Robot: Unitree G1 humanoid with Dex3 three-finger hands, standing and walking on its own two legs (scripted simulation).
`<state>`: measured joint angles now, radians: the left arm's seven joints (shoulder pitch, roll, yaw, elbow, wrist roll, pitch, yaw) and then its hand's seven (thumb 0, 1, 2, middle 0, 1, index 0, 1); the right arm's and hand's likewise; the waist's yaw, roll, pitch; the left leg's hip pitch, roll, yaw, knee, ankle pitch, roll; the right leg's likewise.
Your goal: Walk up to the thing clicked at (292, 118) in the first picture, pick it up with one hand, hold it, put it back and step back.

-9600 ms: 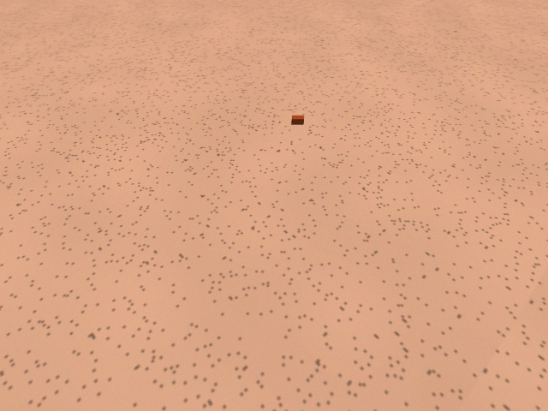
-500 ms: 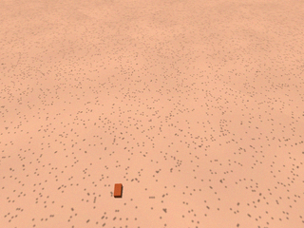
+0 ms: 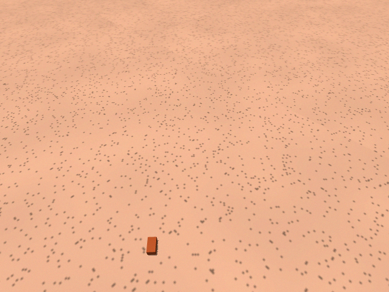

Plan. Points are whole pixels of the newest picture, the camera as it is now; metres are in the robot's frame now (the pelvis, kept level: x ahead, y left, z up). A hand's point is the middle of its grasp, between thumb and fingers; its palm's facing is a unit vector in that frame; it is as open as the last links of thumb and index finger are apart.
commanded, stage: stand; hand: left
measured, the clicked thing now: (152, 245) +0.51 +0.24 -0.76
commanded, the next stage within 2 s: walk up in 0.86 s
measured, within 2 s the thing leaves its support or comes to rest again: neither
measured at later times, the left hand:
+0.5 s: hand out of the picture +0.07 +0.25 -0.15, palm faces -0.03 -0.94 -0.35, open 7.4 cm
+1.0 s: hand out of the picture +0.08 +0.26 -0.16, palm faces +0.00 -0.94 -0.35, open 7.4 cm
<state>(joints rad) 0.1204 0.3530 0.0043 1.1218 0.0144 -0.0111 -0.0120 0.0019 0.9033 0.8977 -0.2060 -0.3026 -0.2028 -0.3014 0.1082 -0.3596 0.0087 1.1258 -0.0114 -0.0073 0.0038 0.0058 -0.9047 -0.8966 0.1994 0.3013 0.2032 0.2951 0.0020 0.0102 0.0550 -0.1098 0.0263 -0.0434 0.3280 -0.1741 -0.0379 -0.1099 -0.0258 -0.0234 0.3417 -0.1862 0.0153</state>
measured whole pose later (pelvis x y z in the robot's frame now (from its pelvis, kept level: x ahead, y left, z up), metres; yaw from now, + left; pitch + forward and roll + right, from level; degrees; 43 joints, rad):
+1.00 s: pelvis +0.01 -0.01 -0.01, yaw -1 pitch -2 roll +1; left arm 0.16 0.38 0.06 1.07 0.04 0.02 -0.04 0.00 0.90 0.90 -0.21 -0.30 -0.20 -0.30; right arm 0.18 -0.35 -0.02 1.09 -0.03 -0.03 -0.01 0.01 -0.90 -0.90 0.20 0.30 0.20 0.30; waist 0.01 -0.02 0.03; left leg -0.13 0.03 -0.03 0.38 -0.23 -0.04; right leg -0.16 -0.02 -0.01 0.45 -0.26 0.00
